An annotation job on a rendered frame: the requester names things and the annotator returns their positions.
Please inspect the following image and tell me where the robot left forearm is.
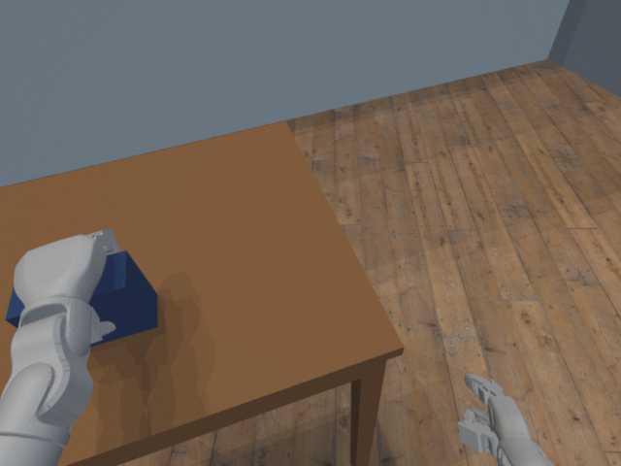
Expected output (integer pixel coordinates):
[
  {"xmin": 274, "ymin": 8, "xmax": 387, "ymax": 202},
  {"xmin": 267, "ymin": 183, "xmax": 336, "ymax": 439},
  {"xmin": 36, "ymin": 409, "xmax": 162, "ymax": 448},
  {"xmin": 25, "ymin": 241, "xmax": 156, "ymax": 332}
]
[{"xmin": 0, "ymin": 296, "xmax": 93, "ymax": 466}]

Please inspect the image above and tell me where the robot right forearm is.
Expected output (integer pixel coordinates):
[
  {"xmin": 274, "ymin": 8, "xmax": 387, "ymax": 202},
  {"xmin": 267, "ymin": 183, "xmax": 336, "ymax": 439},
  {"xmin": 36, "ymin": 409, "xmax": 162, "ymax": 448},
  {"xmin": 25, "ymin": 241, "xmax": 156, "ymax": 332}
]
[{"xmin": 497, "ymin": 436, "xmax": 555, "ymax": 466}]

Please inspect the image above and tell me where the sponge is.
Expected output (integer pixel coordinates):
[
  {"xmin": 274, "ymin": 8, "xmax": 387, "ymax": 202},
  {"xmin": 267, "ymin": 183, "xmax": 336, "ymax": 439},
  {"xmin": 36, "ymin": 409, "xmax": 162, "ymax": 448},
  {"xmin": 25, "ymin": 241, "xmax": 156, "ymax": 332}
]
[{"xmin": 5, "ymin": 250, "xmax": 158, "ymax": 347}]

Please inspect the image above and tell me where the robot right hand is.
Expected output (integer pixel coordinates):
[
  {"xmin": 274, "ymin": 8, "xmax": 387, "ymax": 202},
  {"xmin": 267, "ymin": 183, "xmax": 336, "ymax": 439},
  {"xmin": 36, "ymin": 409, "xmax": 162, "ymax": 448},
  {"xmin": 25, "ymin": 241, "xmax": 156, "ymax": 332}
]
[{"xmin": 458, "ymin": 374, "xmax": 533, "ymax": 461}]

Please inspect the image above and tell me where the table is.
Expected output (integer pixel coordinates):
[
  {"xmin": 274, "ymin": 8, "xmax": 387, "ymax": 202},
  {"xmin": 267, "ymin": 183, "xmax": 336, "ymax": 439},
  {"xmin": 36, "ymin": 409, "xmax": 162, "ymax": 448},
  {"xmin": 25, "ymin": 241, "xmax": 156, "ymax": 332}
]
[{"xmin": 0, "ymin": 121, "xmax": 404, "ymax": 466}]

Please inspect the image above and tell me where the robot left hand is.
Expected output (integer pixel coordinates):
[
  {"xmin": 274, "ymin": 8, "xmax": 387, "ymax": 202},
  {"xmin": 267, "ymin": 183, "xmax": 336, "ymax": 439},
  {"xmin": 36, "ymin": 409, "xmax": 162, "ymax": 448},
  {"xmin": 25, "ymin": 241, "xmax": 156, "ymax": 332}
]
[{"xmin": 14, "ymin": 229, "xmax": 121, "ymax": 344}]

